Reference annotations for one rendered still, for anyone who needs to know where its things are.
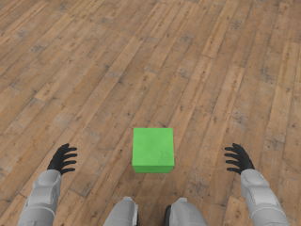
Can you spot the carton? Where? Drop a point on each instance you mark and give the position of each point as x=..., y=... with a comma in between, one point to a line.
x=153, y=150

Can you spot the robot right hand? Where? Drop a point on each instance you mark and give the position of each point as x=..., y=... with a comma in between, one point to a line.
x=244, y=162

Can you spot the robot right forearm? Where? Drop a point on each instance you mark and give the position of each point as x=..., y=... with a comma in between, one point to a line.
x=262, y=204

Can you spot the robot left forearm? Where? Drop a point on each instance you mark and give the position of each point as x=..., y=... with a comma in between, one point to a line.
x=40, y=206

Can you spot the robot right shin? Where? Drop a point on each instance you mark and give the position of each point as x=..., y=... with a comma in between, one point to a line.
x=179, y=200

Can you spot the robot left hand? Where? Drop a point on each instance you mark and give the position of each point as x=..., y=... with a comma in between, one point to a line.
x=57, y=162

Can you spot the left robot thigh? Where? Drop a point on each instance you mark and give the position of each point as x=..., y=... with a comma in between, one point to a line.
x=124, y=213

